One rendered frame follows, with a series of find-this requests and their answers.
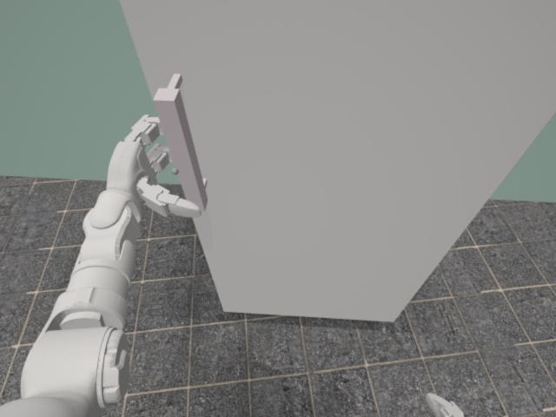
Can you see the robot left upper arm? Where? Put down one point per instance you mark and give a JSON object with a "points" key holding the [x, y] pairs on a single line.
{"points": [[74, 373]]}

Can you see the left robot hand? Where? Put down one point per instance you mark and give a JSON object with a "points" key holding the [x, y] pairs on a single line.
{"points": [[130, 163]]}

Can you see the handle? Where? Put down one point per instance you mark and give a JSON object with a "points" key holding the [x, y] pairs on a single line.
{"points": [[175, 126]]}

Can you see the right robot hand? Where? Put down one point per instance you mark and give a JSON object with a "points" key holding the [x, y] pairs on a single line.
{"points": [[442, 407]]}

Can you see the robot left forearm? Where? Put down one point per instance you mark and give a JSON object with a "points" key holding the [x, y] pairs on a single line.
{"points": [[99, 284]]}

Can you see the fridge door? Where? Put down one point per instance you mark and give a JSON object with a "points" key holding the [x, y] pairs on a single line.
{"points": [[347, 144]]}

